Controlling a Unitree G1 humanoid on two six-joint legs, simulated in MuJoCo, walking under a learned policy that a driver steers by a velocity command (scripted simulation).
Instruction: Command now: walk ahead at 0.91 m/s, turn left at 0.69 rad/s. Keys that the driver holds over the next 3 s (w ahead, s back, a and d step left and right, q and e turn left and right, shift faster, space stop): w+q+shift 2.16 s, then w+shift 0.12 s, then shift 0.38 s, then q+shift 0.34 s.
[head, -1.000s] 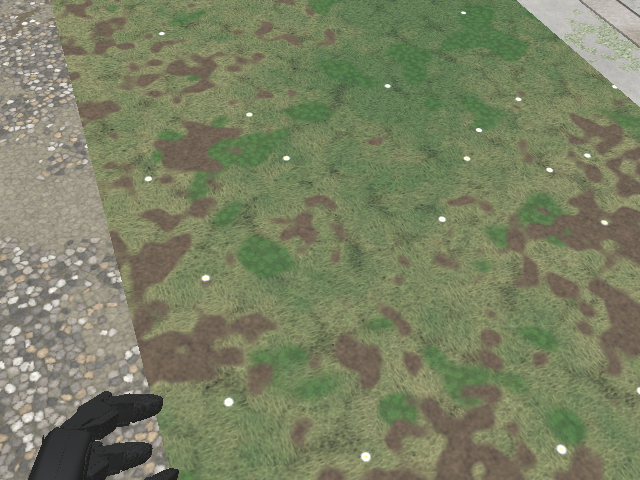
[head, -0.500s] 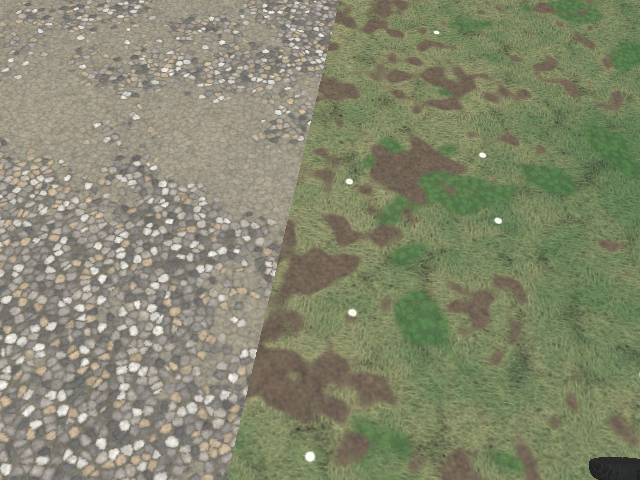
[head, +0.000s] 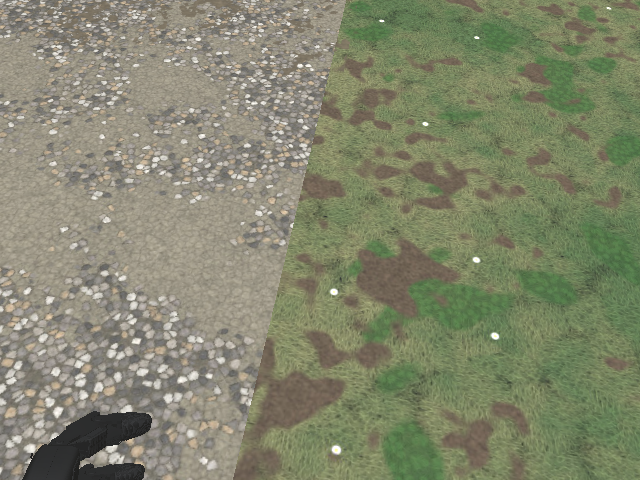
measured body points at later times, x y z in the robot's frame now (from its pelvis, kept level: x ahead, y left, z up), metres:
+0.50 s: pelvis +0.38 +0.06 -0.05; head +0.40 +0.09 +0.40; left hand +0.28 +0.32 -0.19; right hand +0.67 -0.10 -0.10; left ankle +0.49 +0.15 -0.74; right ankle +0.16 -0.18 -0.66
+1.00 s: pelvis +0.78 +0.26 -0.02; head +0.79 +0.30 +0.43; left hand +0.72 +0.59 -0.08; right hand +1.05 +0.12 -0.13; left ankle +0.56 +0.17 -0.63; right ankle +0.95 +0.25 -0.73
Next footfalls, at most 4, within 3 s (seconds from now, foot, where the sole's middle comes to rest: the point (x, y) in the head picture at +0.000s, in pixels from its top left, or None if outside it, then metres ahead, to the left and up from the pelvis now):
0.04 right None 0.16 -0.17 -0.77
0.48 left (201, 471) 0.52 0.16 -0.77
0.92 right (157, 288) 0.98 0.28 -0.77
1.40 left None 0.94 0.75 -0.77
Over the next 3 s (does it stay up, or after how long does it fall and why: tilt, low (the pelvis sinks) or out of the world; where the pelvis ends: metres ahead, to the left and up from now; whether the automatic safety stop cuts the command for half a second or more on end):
stays up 0.64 1.57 0.00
